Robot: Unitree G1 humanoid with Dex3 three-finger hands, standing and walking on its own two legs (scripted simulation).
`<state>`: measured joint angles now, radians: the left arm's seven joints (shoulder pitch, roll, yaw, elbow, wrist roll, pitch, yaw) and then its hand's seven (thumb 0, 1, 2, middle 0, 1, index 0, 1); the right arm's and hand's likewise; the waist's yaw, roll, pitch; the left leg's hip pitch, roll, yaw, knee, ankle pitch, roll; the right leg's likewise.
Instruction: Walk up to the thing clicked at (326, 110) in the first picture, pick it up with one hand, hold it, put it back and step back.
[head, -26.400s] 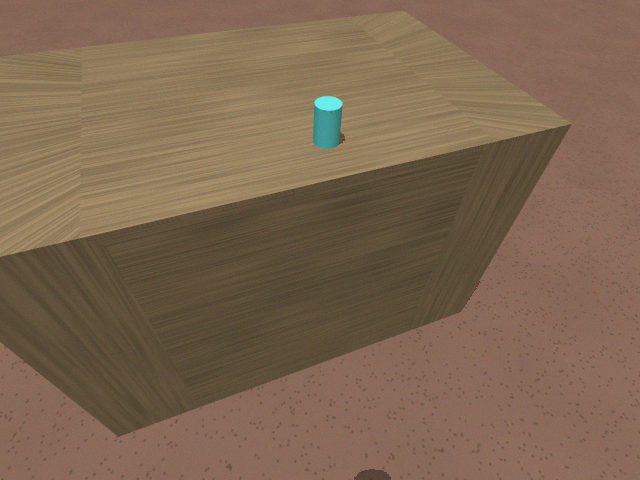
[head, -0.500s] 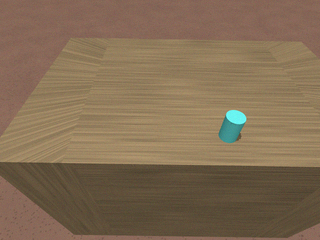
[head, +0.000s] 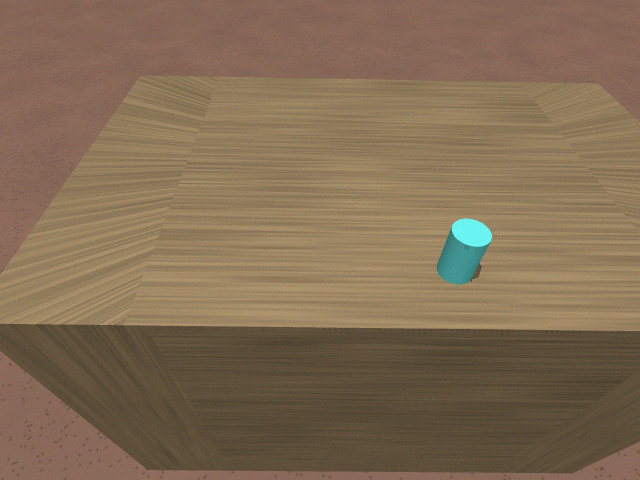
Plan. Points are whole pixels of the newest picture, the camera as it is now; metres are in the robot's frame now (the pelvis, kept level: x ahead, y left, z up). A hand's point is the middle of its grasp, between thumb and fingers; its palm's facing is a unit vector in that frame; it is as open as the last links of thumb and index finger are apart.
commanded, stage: stand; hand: right
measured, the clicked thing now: (462, 252) +0.42 -0.20 +0.06
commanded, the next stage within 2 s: none
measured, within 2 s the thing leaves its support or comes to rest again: neither
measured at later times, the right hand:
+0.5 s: hand out of the picture +0.07 -0.25 -0.16, palm faces -0.05 +0.94 -0.34, open 7.4 cm
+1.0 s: hand out of the picture +0.07 -0.25 -0.16, palm faces -0.04 +0.94 -0.34, open 7.4 cm
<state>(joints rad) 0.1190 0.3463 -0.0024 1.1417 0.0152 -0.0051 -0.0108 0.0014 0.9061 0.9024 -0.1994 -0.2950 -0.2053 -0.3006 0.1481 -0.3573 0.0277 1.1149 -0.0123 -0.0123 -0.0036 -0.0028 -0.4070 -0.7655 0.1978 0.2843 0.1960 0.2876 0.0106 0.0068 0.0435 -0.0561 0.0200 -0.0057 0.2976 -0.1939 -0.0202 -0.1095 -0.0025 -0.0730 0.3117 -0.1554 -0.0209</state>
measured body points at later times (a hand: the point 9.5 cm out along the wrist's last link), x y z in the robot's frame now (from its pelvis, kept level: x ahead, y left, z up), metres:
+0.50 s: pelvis +0.00 +0.00 +0.00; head +0.01 -0.01 +0.45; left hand +0.07 +0.30 -0.13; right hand +0.07 -0.30 -0.14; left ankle -0.02 +0.13 -0.75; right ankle +0.01 -0.10 -0.75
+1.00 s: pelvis +0.01 +0.00 +0.00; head +0.01 -0.01 +0.45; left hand +0.08 +0.30 -0.13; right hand +0.08 -0.30 -0.14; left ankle -0.02 +0.13 -0.75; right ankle +0.01 -0.10 -0.75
